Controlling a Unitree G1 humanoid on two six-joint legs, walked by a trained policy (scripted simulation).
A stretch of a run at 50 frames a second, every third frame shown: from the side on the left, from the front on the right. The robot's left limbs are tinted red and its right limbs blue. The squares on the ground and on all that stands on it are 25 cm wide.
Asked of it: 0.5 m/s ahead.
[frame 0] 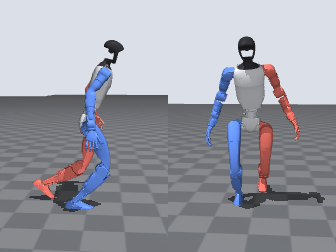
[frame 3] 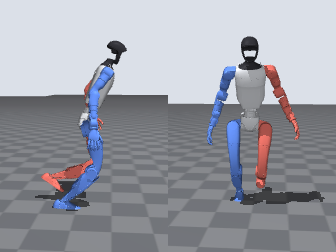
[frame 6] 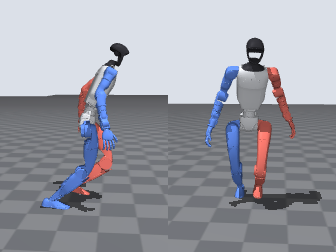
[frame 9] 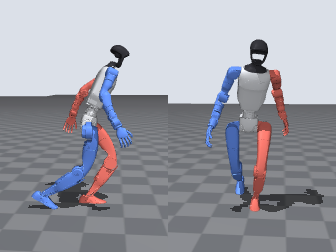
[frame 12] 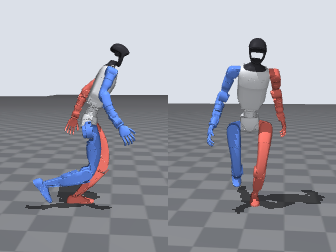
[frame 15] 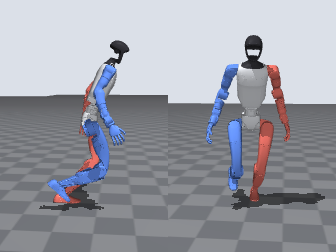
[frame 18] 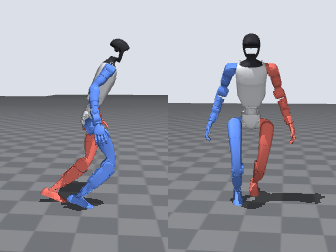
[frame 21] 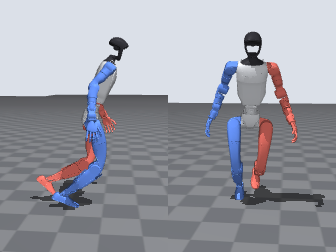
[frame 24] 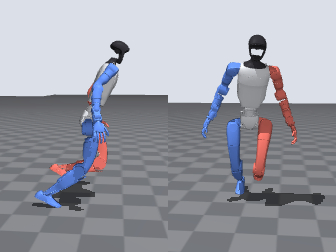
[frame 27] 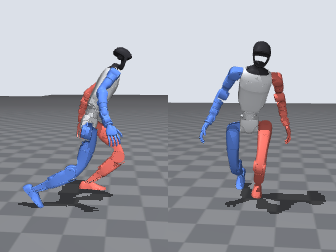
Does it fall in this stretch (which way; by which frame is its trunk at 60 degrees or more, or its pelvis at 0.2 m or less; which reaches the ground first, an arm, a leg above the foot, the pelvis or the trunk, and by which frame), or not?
no
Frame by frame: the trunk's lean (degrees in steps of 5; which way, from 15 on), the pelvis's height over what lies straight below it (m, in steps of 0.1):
0: 20 forward, 0.7
3: 25 forward, 0.7
6: 25 forward, 0.7
9: 30 forward, 0.7
12: 25 forward, 0.7
15: 25 forward, 0.7
18: 25 forward, 0.7
21: 20 forward, 0.7
24: 25 forward, 0.7
27: 30 forward, 0.7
